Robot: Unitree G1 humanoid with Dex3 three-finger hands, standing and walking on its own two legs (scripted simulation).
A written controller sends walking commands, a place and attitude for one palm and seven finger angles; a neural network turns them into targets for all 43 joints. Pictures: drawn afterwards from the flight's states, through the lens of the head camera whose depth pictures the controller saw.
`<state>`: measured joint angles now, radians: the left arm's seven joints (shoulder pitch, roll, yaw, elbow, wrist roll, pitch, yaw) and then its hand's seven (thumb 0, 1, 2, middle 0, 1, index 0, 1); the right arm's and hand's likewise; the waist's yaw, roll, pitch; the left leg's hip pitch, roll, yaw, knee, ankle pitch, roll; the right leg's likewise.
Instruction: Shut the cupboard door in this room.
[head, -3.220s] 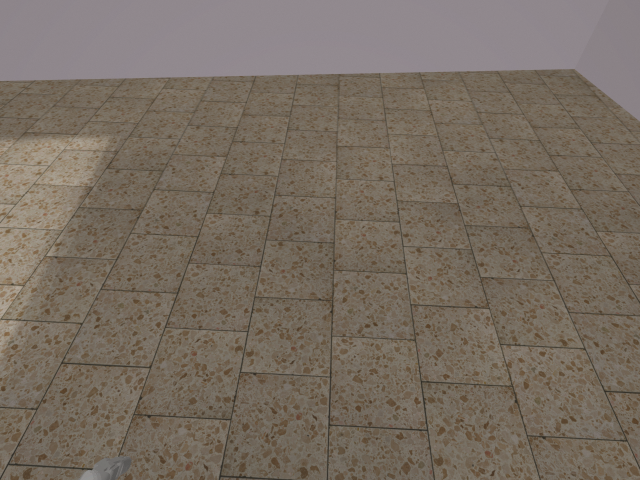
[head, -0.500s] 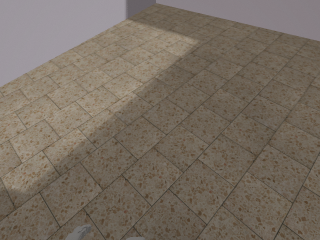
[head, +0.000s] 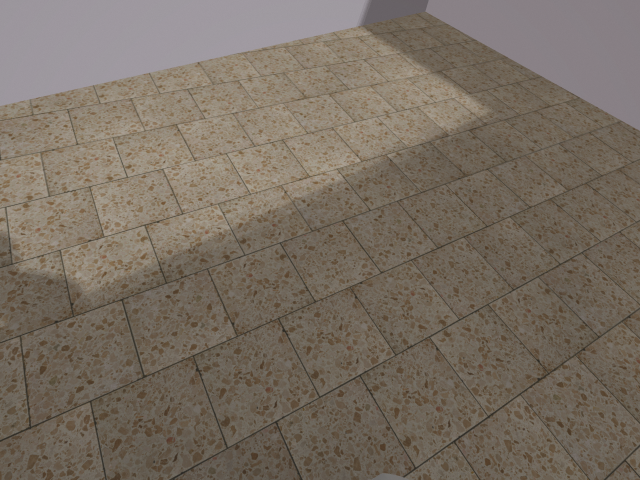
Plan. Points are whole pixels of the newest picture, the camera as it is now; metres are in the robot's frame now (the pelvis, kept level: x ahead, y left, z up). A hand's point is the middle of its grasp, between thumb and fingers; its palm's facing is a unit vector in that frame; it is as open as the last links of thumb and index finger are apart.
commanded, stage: turn or walk to find it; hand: left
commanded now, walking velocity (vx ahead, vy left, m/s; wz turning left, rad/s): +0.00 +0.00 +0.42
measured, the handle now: out of the picture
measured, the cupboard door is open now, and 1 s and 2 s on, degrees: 82 82 82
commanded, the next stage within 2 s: none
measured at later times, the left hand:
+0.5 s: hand out of the picture +0.05 +0.18 -0.14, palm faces +0.20 -0.94 -0.27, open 7.4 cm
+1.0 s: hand out of the picture -0.16 +0.19 -0.19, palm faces +0.48 -0.85 -0.23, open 7.4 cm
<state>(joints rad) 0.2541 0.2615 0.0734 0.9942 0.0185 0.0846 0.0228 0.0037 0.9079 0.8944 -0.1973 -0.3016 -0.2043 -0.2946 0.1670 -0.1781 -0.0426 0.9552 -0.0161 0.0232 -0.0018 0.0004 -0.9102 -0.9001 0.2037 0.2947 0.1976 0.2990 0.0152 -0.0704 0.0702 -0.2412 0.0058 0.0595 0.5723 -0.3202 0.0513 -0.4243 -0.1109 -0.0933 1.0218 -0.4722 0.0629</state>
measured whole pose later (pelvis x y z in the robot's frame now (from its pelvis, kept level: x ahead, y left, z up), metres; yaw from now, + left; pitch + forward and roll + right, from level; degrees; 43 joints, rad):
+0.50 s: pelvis -0.03 -0.04 +0.00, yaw +11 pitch -1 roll +0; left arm 0.14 0.18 0.04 0.90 0.01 0.03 0.03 0.00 0.91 0.89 -0.20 -0.30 -0.20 -0.29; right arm 0.27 -0.22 -0.07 0.99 -0.01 0.06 0.00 0.00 -0.91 -0.90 0.21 0.30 0.20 0.30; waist -0.05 0.05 0.06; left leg -0.35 -0.08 -0.10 0.63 -0.32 0.01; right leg -0.24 -0.02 -0.05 0.55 -0.29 0.00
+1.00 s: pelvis -0.08 -0.01 -0.01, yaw +25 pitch -1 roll +0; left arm 0.26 0.26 0.07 0.99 0.02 0.07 0.03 0.00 0.91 0.89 -0.20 -0.30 -0.21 -0.29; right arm 0.16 -0.20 -0.05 0.96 -0.02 0.03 0.01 0.00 -0.91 -0.90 0.20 0.29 0.20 0.30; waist 0.03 -0.07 0.08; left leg -0.25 0.01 0.06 0.60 -0.35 0.03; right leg -0.39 -0.14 -0.12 0.89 -0.49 0.06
